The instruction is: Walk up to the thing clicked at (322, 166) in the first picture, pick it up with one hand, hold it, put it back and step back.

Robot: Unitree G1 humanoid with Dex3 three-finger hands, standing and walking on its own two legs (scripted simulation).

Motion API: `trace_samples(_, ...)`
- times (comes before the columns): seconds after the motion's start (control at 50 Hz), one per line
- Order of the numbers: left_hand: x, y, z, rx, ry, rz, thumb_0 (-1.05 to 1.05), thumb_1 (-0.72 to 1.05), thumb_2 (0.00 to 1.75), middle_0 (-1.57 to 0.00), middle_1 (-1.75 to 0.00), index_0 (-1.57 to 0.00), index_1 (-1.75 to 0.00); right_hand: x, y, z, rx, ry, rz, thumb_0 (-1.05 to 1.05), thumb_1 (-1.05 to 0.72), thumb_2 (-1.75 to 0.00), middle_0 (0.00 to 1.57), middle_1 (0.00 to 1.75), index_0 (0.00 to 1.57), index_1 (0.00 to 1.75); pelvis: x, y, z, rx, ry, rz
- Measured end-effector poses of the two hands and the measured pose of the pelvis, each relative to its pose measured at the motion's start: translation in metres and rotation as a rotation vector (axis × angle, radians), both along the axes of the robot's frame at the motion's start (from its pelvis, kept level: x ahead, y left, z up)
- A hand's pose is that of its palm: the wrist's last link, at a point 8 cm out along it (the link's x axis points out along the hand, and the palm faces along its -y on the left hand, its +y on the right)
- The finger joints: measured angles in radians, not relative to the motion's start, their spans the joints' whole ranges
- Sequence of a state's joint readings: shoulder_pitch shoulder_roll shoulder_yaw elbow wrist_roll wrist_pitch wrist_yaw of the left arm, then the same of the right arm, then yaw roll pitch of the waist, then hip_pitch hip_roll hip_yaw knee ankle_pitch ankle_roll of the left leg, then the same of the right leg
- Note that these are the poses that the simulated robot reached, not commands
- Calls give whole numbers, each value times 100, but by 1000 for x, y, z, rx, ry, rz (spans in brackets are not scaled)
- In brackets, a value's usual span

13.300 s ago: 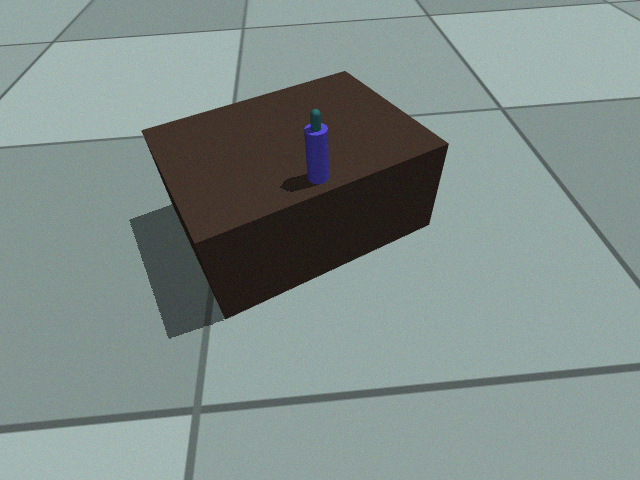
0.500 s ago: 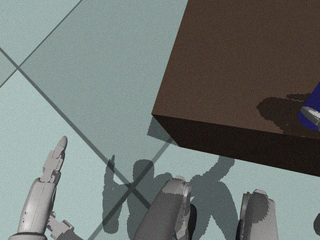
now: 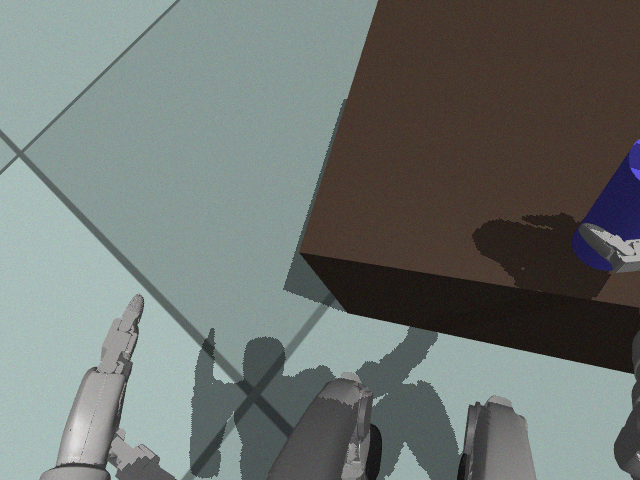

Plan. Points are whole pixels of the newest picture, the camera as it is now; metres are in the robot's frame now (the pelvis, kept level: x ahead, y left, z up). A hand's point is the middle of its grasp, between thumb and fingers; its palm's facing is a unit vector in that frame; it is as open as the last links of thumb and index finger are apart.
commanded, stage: settle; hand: right
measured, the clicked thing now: out of the picture +0.47 -0.24 +0.00
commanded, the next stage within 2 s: lift in 0.28 s
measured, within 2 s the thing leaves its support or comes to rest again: neither
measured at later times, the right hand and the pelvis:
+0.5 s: hand out of the picture +0.47 -0.24 -0.02, palm faces +0.29 +0.96 -0.01, open 10.3 cm; pelvis +0.01 +0.00 +0.02, yaw +0 degrees
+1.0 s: hand out of the picture +0.42 -0.23 +0.07, palm faces +0.28 +0.96 -0.02, open 10.3 cm; pelvis +0.02 -0.01 +0.07, yaw -2 degrees
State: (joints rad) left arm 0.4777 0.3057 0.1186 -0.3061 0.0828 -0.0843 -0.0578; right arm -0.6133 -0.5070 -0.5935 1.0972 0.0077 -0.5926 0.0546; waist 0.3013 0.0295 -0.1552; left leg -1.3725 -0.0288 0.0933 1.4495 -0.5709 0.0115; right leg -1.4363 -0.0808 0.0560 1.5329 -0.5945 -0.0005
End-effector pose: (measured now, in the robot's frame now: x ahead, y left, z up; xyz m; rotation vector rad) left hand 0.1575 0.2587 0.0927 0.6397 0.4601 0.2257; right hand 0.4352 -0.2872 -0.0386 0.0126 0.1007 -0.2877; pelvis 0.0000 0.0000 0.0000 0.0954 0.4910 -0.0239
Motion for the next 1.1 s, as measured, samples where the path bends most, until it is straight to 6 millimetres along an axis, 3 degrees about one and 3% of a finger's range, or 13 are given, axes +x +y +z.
trace_samples(0.44, 8, -2, -3, -49, 37, 14, -1, -55, 7, -5, -4, -5, -6, -1, 1, 20, -3, 1, 2, -1, 48, -104, 67, 108, 74, 112, 8, 0, 17, -2, -14, -5)
trace_samples(0.6, 11, 1, 15, -34, 14, 14, -1, -54, 6, -6, -5, -5, -6, -4, -1, 36, 1, -3, -6, -1, 48, -105, 68, 108, 75, 112, 12, -2, 27, -5, -33, -6)
trace_samples(0.7, 12, 1, 18, -56, 13, 25, -1, -54, 6, -5, -5, -5, -6, -12, 3, 48, -1, -6, 10, -1, 48, -105, 68, 108, 75, 112, 15, -3, 36, -10, -50, -8)
trace_samples(0.86, 12, -14, 0, -180, 58, 24, -1, -54, 6, -5, -5, -5, -6, -31, 8, 75, -21, -19, 16, -1, 48, -105, 68, 108, 75, 112, 19, -5, 50, -23, -84, -11)
trace_samples(0.98, 13, -7, -1, -217, 79, 51, -1, -55, 6, -5, -5, -5, -6, -45, 12, 108, -33, -44, 1, -1, 48, -105, 68, 107, 75, 112, 23, -6, 65, -39, -129, -13)
trace_samples(1.1, 18, 0, 7, -225, 70, 65, -1, -55, 6, -5, -4, -4, -6, -54, 20, 126, -22, -42, 11, -1, 49, -106, 68, 108, 75, 112, 25, -4, 78, -52, -166, -16)
